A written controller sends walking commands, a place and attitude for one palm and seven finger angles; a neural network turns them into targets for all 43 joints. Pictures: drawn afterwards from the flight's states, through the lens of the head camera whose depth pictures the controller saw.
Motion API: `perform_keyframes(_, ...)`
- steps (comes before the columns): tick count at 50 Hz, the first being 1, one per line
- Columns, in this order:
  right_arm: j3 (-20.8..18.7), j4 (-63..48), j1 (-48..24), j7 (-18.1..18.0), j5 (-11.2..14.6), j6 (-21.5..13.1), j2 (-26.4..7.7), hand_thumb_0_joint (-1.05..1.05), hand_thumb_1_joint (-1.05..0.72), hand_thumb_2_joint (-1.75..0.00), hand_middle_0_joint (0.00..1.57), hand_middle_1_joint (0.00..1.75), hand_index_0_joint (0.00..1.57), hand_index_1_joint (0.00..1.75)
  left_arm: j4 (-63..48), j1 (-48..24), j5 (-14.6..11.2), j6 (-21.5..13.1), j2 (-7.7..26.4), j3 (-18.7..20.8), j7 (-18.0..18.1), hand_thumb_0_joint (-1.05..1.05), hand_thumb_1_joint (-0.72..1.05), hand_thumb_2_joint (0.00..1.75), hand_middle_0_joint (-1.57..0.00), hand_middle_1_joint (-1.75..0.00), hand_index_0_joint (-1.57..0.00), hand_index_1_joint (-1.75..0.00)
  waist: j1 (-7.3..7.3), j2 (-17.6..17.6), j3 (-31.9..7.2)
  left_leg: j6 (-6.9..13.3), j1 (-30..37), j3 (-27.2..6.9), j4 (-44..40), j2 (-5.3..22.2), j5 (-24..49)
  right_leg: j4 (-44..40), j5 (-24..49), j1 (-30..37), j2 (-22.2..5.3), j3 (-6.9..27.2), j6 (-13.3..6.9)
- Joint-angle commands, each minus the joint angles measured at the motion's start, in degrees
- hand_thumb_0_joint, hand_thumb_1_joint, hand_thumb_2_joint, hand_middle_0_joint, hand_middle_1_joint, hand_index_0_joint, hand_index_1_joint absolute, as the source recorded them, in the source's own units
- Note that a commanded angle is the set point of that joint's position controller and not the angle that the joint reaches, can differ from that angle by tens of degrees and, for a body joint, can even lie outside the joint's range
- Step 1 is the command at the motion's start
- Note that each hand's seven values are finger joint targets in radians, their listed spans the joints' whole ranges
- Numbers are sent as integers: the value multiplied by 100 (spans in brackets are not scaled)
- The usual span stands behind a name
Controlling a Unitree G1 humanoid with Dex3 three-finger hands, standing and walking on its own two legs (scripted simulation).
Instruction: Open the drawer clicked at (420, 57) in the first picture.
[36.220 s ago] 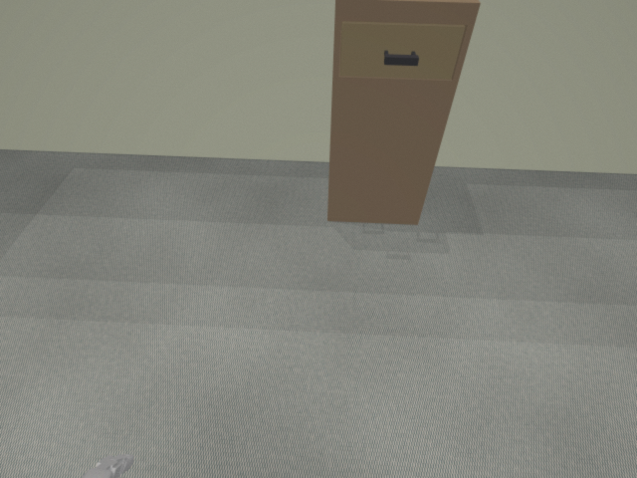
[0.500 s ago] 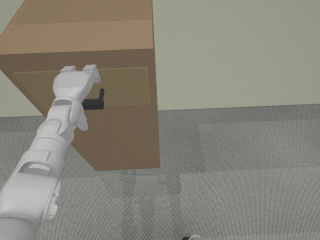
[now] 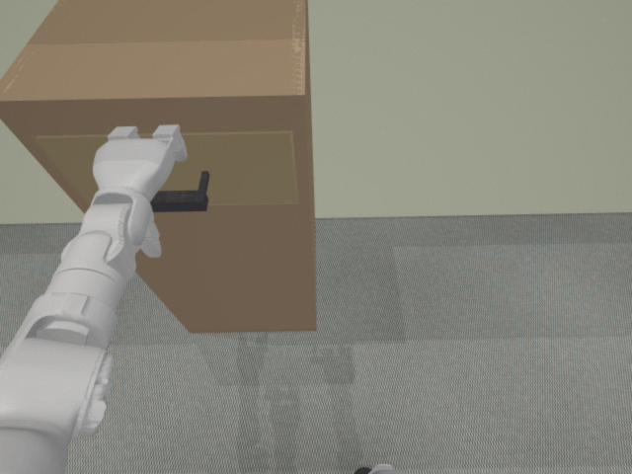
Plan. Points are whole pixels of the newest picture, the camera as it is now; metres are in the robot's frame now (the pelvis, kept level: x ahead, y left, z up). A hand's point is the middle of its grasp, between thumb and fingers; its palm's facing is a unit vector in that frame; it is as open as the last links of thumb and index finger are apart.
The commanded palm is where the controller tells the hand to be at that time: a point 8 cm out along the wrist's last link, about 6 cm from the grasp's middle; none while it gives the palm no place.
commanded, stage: re-aim the fingers above the handle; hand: left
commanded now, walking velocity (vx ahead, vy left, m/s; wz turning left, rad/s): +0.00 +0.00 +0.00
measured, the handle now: (175, 189) +0.52 +0.23 +0.00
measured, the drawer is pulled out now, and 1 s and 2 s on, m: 0.00 0.00 0.00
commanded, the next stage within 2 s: lower the fingers behind the handle in 1.72 s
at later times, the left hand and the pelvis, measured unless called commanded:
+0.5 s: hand (150, 190) +0.47 +0.24 +0.06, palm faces -0.04 +0.02 -1.00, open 13.8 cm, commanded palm +0.45 +0.23 +0.12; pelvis -0.01 +0.00 +0.00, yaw -2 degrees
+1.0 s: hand (169, 185) +0.48 +0.21 +0.06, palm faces -0.01 +0.00 -1.00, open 13.5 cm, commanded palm +0.46 +0.24 +0.12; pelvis -0.01 +0.01 +0.00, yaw -1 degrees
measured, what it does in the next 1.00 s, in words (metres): stands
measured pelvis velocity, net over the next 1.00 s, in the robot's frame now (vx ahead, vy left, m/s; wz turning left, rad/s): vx -0.01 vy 0.01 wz -0.02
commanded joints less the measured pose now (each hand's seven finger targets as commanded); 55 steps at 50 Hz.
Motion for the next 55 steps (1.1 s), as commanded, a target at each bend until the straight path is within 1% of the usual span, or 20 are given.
perform_keyframes(1,-299,-349,576,-69,37,-125,-829,0,-90,-90,20,30,20,30,-992,-2804,-91,40,1069,156,162,0,-50,30,-30,-120,-30,-120,-284,-96,-2364,-22,548,-155,-266,-85,2421,-141,1704,1747,155,250,-35)
perform_keyframes(8,-282,-338,629,-99,8,-134,-820,0,-90,-90,20,30,20,30,-1033,-2857,-72,-105,1313,391,156,0,-50,30,-30,-120,-30,-120,-179,-94,-2483,-2,421,-161,-283,-92,2451,-94,1784,1918,144,291,-51)
perform_keyframes(9,-282,-349,616,-97,4,-131,-836,0,-90,-90,20,30,20,30,-1030,-2824,-37,-126,1567,622,201,0,-50,30,-30,-120,-30,-120,-106,-6,-2507,-14,377,-166,-289,-97,2537,-85,1794,1960,147,288,-71)
perform_keyframes(11,-264,-344,620,-75,-4,-147,-806,0,-90,-90,20,30,20,30,-970,-2751,4,-89,1547,642,316,0,-50,30,-30,-120,-30,-120,-71,101,-2447,-28,350,-146,-292,-80,2607,-39,1811,1909,152,271,-76)
perform_keyframes(13,-248,-355,594,-63,-10,-140,-826,0,-90,-90,20,30,20,30,-844,-2517,46,8,1829,888,408,0,-50,30,-30,-120,-30,-120,20,-21,-2516,-37,232,-109,-302,-67,2638,4,1892,2049,153,279,-65)
perform_keyframes(17,-225,-375,533,-76,47,-151,-865,0,-90,-90,20,30,20,30,-605,-2547,60,208,2015,931,457,0,-50,30,-30,-120,-30,-120,-12,-309,-2275,-16,-115,-33,-416,-75,2096,-90,1651,2158,124,326,-20)
perform_keyframes(20,-204,-384,526,-110,51,-143,-891,0,-90,-90,20,30,20,30,-593,-2614,51,245,2220,968,404,0,-50,30,-30,-120,-30,-120,-23,-203,-2466,-4,-120,-3,-436,-83,2031,-104,1684,2319,97,388,3)
perform_keyframes(29,-316,-311,728,-180,62,-265,-862,0,-90,-90,20,30,20,30,-975,-3014,-183,-186,816,-192,-121,0,-50,30,-30,-120,-30,-120,-461,-42,-2338,20,723,-164,-327,-27,2155,-302,1384,1504,152,300,-24)
perform_keyframes(31,-316,-267,780,-193,52,-262,-892,0,-90,-90,20,30,20,30,-951,-2959,-213,-292,1193,162,-90,0,-50,30,-30,-120,-30,-120,-376,-38,-2256,14,625,-219,-314,-50,2081,-259,1292,1463,164,287,-38)
perform_keyframes(32,-285,-259,768,-196,35,-268,-865,0,-90,-90,20,30,20,30,-927,-3072,-186,-320,1078,57,-60,0,-50,30,-30,-120,-30,-120,-415,-40,-2144,17,576,-223,-292,-67,2083,-247,1272,1375,146,269,-38)
perform_keyframes(34,-254,-169,810,-227,17,-226,-976,0,-90,-90,20,30,20,30,-943,-3542,-48,-383,2232,866,142,0,-50,30,-30,-120,-30,-120,-329,1,-2199,-9,269,-241,-273,-82,2048,-142,1280,1441,143,296,-59)
perform_keyframes(36,-226,-224,807,-178,0,-270,-840,0,-90,-90,20,30,20,30,-904,-3673,44,-334,1822,611,358,0,-50,30,-30,-120,-30,-120,-328,378,-2231,-41,261,-247,-220,-114,2151,-36,1268,1297,148,253,-88)
perform_keyframes(39,-218,-221,766,-105,-47,-246,-909,0,-90,-90,20,30,20,30,-572,-3319,146,-93,2279,1028,545,0,-50,30,-30,-120,-30,-120,-145,233,-2608,-73,164,-194,-120,-93,2497,120,1562,1559,161,263,-84)
perform_keyframes(42,-236,-288,783,-49,-32,-213,-874,0,-90,-90,20,30,20,30,-636,-3322,100,106,2063,859,574,0,-50,30,-30,-120,-30,-120,-168,214,-2858,-87,287,-157,-89,-64,2785,140,1828,1682,161,235,-42)
perform_keyframes(45,-200,-266,730,-65,10,-152,-930,0,-90,-90,20,30,20,30,-451,-3456,40,259,2277,929,544,0,-50,30,-30,-120,-30,-120,-248,-182,-2604,-41,24,-147,-204,-59,2299,44,1624,1771,145,260,12)
perform_keyframes(46,-194,-294,707,-74,27,-145,-930,0,-90,-90,20,30,20,30,-483,-3372,21,281,2325,987,523,0,-50,30,-30,-120,-30,-120,-168,-157,-2699,-39,11,-146,-238,-81,2260,47,1613,1890,140,270,5)
perform_keyframes(48,-172,-305,666,-90,40,-138,-912,0,-90,-90,20,30,20,30,-310,-3323,37,335,2171,824,466,0,-50,30,-30,-120,-30,-120,-209,-149,-2498,-26,5,-127,-298,-74,2074,-35,1447,1803,136,273,7)
perform_keyframes(49,-156,-288,634,-107,38,-119,-949,0,-90,-90,20,30,20,30,-319,-3340,33,311,2397,987,429,0,-50,30,-30,-120,-30,-120,-188,-237,-2490,-21,-49,-123,-315,-66,2008,-61,1417,1878,124,291,9)
perform_keyframes(51,-121,-301,620,-149,67,-117,-948,0,-90,-90,20,30,20,30,-203,-3425,61,334,2364,850,382,0,-50,30,-30,-120,-30,-120,-252,-203,-2230,-7,-168,-117,-368,-71,1658,-116,1126,1718,114,304,25)
perform_keyframes(55,-105,-303,670,-200,63,-156,-943,0,-90,-90,20,30,20,30,-76,-3429,42,225,2397,822,289,0,-50,30,-30,-120,-30,-120,-265,-166,-2285,7,-186,-119,-398,-66,1481,-143,974,1731,91,345,33)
